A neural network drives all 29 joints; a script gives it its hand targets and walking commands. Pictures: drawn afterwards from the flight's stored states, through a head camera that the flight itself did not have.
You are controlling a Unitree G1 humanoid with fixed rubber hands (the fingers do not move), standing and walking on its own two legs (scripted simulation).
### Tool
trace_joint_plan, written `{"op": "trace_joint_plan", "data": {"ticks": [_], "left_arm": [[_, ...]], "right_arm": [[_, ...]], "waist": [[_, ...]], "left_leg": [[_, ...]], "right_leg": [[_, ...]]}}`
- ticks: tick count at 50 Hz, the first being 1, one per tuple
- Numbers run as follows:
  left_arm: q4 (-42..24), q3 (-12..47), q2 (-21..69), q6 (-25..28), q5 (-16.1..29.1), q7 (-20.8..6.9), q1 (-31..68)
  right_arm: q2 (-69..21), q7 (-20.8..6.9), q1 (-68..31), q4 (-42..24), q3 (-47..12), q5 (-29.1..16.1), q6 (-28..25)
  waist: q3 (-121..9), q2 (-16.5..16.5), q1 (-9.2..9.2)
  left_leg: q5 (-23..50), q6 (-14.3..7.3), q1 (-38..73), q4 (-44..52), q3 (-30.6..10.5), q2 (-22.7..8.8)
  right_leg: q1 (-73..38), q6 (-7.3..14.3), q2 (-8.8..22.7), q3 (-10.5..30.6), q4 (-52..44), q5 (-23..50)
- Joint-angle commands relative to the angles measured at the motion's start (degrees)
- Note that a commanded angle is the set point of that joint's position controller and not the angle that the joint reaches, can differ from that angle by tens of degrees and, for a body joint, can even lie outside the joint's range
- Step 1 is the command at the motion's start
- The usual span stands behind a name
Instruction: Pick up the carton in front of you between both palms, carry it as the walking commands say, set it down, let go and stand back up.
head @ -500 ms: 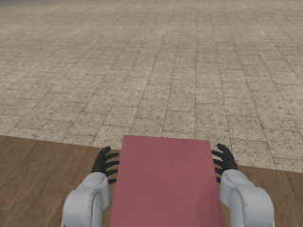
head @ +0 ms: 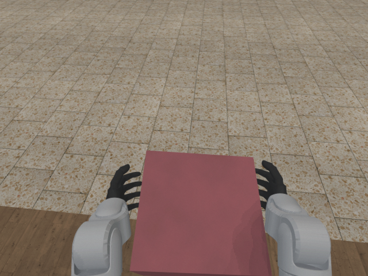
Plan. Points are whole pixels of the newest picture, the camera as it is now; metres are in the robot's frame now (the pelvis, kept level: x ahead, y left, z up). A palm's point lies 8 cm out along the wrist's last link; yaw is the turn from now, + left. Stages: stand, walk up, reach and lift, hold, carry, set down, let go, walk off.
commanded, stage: carry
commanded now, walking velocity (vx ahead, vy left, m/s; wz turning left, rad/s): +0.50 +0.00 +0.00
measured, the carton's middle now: (192, 221) +0.26 +0.00 -0.01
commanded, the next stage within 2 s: none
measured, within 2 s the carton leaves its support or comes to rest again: neither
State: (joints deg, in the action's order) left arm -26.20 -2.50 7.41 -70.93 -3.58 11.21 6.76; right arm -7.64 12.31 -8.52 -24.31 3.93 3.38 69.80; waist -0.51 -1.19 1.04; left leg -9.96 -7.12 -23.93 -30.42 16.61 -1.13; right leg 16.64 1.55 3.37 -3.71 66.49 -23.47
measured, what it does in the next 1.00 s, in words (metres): goes down: right foot, then left foot 0.05 m lower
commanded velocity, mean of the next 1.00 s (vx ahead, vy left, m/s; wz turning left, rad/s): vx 0.50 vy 0.00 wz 0.00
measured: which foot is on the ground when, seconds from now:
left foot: down 0.00-0.40, up 0.42-0.84, down 0.86-1.00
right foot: up 0.00-0.38, down 0.40-0.90, up 0.92-1.00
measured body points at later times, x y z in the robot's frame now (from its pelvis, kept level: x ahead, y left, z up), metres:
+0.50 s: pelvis +0.34 -0.04 -0.01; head +0.40 -0.05 +0.43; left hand +0.69 +0.13 +0.08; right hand +0.72 -0.17 +0.07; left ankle +0.14 +0.07 -0.62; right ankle +0.41 -0.09 -0.72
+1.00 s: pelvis +0.70 -0.03 -0.06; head +0.73 -0.03 +0.39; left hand +1.06 +0.10 +0.05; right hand +1.06 -0.20 +0.06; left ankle +0.74 +0.00 -0.78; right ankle +0.57 -0.13 -0.65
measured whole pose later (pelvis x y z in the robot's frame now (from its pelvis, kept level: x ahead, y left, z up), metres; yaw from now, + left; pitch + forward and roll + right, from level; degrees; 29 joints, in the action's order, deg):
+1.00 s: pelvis +0.70 -0.03 -0.06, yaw +1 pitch +4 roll +0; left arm -4.5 -13.3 8.3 -65.0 -5.3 12.5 29.7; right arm -6.6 15.6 -35.2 -0.7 14.5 3.9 65.4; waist -0.7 0.9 3.8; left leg -13.8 -8.9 -24.1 -33.4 8.2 4.9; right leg 26.2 3.1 -2.3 -1.0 77.9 -28.1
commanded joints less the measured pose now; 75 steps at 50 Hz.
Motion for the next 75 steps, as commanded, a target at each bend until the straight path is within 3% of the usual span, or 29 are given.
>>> {"op": "trace_joint_plan", "data": {"ticks": [1,4,15,18,20,21,22,23,26,34,38,39,41,42,43,44,45,46,47,50,53,59,64,66,67,68,69,72,75], "left_arm": [[-5.79,35.04,48.90,4.13,18.94,-9.39,32.82],[0.75,33.57,47.01,5.49,16.75,-8.13,35.07],[18.01,21.91,39.92,8.09,9.89,-2.34,53.15],[19.00,20.74,40.89,8.35,9.40,-2.56,57.21],[20.16,18.78,39.97,8.96,9.80,-2.87,55.14],[23.06,20.25,41.57,8.79,10.04,-3.02,55.49],[19.83,20.56,41.72,9.65,12.63,-2.89,60.32],[18.78,22.01,43.72,9.59,13.73,-3.07,59.63],[17.28,25.60,51.76,10.06,17.85,-5.47,56.80],[4.95,32.73,51.13,10.99,20.73,-8.41,54.23],[9.35,33.28,47.45,10.13,20.37,-7.97,52.03],[11.74,32.02,44.44,9.84,19.49,-7.84,49.42],[11.70,32.29,45.19,9.13,19.40,-7.35,52.00],[13.47,30.44,42.98,8.25,16.99,-6.80,52.42],[15.04,29.80,42.34,7.47,15.44,-6.12,53.18],[18.33,26.39,41.73,6.36,14.86,-5.66,52.52],[18.74,25.98,40.96,5.75,14.27,-4.85,53.75],[21.85,23.76,39.96,4.93,13.50,-4.04,51.71],[20.40,20.76,39.01,4.83,12.23,-2.95,54.52],[15.83,20.00,45.07,7.28,12.35,-2.67,63.00],[20.78,21.53,50.68,9.17,9.78,-3.22,59.57],[14.67,26.42,50.54,12.41,9.28,-3.83,55.66],[11.42,28.52,47.99,12.42,12.46,-4.14,60.84],[14.67,27.76,46.74,11.70,12.39,-3.87,55.39],[14.69,26.57,44.64,11.91,11.75,-3.65,55.92],[17.91,25.99,43.90,11.05,12.04,-3.08,54.32],[18.16,25.31,43.93,10.52,11.83,-3.35,49.79],[11.60,29.82,51.65,10.06,17.65,-5.63,62.31],[8.47,31.54,54.45,9.77,20.09,-7.48,62.43]], "right_arm": [[-48.52,-11.92,-29.92,-4.66,-36.21,-19.59,-2.39],[-46.27,-10.77,-32.13,1.50,-33.87,-18.20,-3.87],[-42.12,-5.71,-53.57,17.58,-26.39,-15.07,-6.71],[-42.69,-5.18,-57.80,21.54,-24.01,-14.31,-7.40],[-45.88,-4.78,-57.56,22.01,-25.16,-15.69,-7.71],[-43.21,-4.54,-56.80,22.53,-23.50,-13.01,-7.70],[-46.31,-4.55,-57.69,19.55,-23.50,-14.64,-7.67],[-45.77,-4.24,-55.84,20.08,-23.18,-13.80,-7.58],[-47.12,-4.57,-61.93,12.04,-22.98,-14.04,-9.53],[-50.00,-5.54,-52.79,7.58,-31.17,-13.59,-10.79],[-44.96,-6.19,-52.64,7.50,-28.62,-12.39,-9.13],[-42.22,-6.39,-52.26,7.23,-30.24,-13.29,-8.26],[-39.80,-6.76,-51.08,9.02,-28.42,-13.39,-6.98],[-39.68,-6.78,-47.68,14.25,-26.13,-11.88,-5.99],[-36.97,-6.62,-49.48,14.94,-24.12,-11.59,-5.33],[-36.19,-6.22,-51.77,14.71,-26.05,-11.43,-5.22],[-35.52,-5.69,-50.49,16.73,-23.20,-11.09,-4.59],[-33.28,-5.05,-54.09,18.69,-21.93,-12.38,-4.00],[-38.29,-5.48,-52.93,20.67,-22.01,-14.75,-3.53],[-51.48,-8.04,-61.95,21.98,-26.02,-20.79,-4.51],[-55.42,-9.27,-62.90,22.24,-26.59,-20.60,-7.12],[-56.63,-9.91,-55.24,22.26,-28.51,-19.91,-9.81],[-51.75,-8.91,-52.19,20.70,-27.78,-15.95,-9.81],[-48.03,-8.07,-50.73,19.91,-27.74,-15.07,-9.60],[-48.99,-7.76,-52.91,17.72,-28.78,-15.26,-9.48],[-47.03,-7.22,-46.28,22.62,-24.27,-12.87,-8.42],[-47.47,-7.24,-49.48,19.96,-26.71,-14.56,-8.17],[-52.78,-7.90,-46.72,25.03,-23.99,-12.62,-7.53],[-55.58,-8.50,-46.63,21.16,-26.11,-13.24,-7.69]], "waist": [[-22.13,1.41,-0.33],[-21.82,8.67,1.40],[-13.84,5.21,3.25],[-15.82,12.22,-0.35],[-23.78,4.26,-4.38],[-26.11,-0.26,-7.67],[-33.66,-17.17,-4.71],[-35.53,-16.14,-6.06],[-29.95,-2.97,-5.72],[-28.83,-8.68,-6.20],[-23.51,-1.93,-9.11],[-20.90,-8.80,-8.36],[-24.03,-6.70,-4.87],[-25.96,-8.24,0.93],[-24.23,1.04,3.97],[-25.05,6.95,4.06],[-27.09,15.59,0.53],[-32.45,16.25,3.64],[-30.00,10.44,3.13],[-26.39,-0.97,2.86],[-25.01,4.09,1.87],[-25.64,9.72,3.78],[-24.25,9.77,1.82],[-30.21,5.99,-2.90],[-36.25,-6.31,-3.19],[-38.29,-11.33,-4.37],[-37.37,-13.03,-5.15],[-29.15,1.20,-5.09],[-27.73,-3.72,-3.27]], "left_leg": [[-2.79,-1.25,25.99,17.57,-24.44,-17.34],[-1.78,-2.97,27.92,16.39,-19.78,-14.76],[22.46,-1.72,27.87,10.29,-9.79,-11.23],[32.27,0.18,25.90,5.55,-6.51,-10.96],[35.73,2.57,21.75,-13.97,-4.62,-8.07],[18.62,4.73,13.81,-28.91,-5.08,-4.39],[-15.49,6.52,-5.98,-46.25,-9.62,4.14],[-19.16,6.15,-15.21,-52.46,-18.09,5.21],[-11.61,3.57,-20.37,-47.34,-19.27,-0.26],[3.95,4.33,-19.35,-19.85,-11.21,2.51],[20.90,3.71,-12.43,1.99,-4.37,6.13],[24.86,2.82,-7.91,6.93,-8.37,4.08],[30.13,2.27,8.07,10.02,-8.47,4.13],[32.00,2.73,21.36,6.27,-8.13,3.15],[24.98,1.51,26.03,9.15,-7.21,1.52],[35.90,2.56,38.07,0.51,-16.19,-6.04],[42.24,-5.78,44.83,-6.36,-30.40,-15.07],[22.63,-12.49,48.93,0.63,-46.96,-21.05],[8.87,-13.11,41.51,6.36,-49.63,-20.55],[10.32,-12.68,32.06,7.51,-42.18,-18.60],[23.19,-6.77,28.42,6.88,-30.88,-13.22],[36.20,-5.14,33.15,5.21,-22.42,-10.41],[50.52,0.22,31.78,-4.62,-12.46,-4.56],[36.15,3.40,17.25,-21.65,-10.12,-4.67],[-5.87,5.33,-0.91,-33.64,-13.23,0.41],[-20.78,5.94,-10.89,-46.45,-17.11,6.79],[-20.03,5.51,-17.06,-50.26,-18.26,4.86],[-11.94,5.66,-20.75,-40.51,-18.42,-2.05],[-10.38,7.58,-15.49,-26.82,-14.93,-1.80]], "right_leg": [[16.03,1.20,3.91,3.65,1.92,6.26],[20.88,0.05,3.28,1.85,-2.20,8.39],[21.68,2.21,-0.40,-4.15,-29.87,22.56],[8.54,3.46,-3.04,-6.79,-29.39,19.17],[-9.77,4.25,-7.05,-10.26,-33.06,19.57],[-16.98,3.16,1.97,4.17,-38.10,16.11],[-32.99,12.34,18.07,35.41,-42.16,18.19],[-39.32,14.74,15.83,38.64,-44.55,22.20],[-31.91,11.07,13.77,21.79,-39.68,40.94],[-33.02,5.30,6.21,5.79,-37.95,58.89],[-32.48,5.63,0.89,-0.02,-35.33,50.81],[-27.80,5.76,1.60,1.47,-33.26,45.32],[-23.50,4.55,0.34,-0.43,-24.02,43.71],[-15.11,4.23,1.24,-2.82,-19.05,42.16],[-9.21,3.34,0.27,-3.24,-7.45,40.28],[4.56,1.28,-5.54,-2.47,2.14,9.65],[17.52,0.85,-7.91,-0.73,10.30,-12.74],[24.47,-0.37,-7.88,3.57,20.56,-12.81],[27.91,1.37,-5.30,4.92,18.68,-7.97],[30.43,1.65,-1.99,6.11,13.08,-2.20],[27.47,0.20,-0.61,3.68,0.66,3.56],[23.61,0.51,-1.30,0.96,-18.69,15.37],[5.90,2.53,-8.33,-8.14,-39.52,24.47],[-18.24,3.97,-2.86,-2.83,-43.01,30.09],[-36.19,9.58,14.77,19.28,-37.05,44.85],[-41.30,17.05,18.52,35.03,-40.08,38.46],[-40.37,17.54,17.91,33.12,-42.25,34.09],[-31.91,10.80,15.05,20.08,-45.20,33.04],[-26.36,9.56,12.68,14.35,-49.45,32.22]]}}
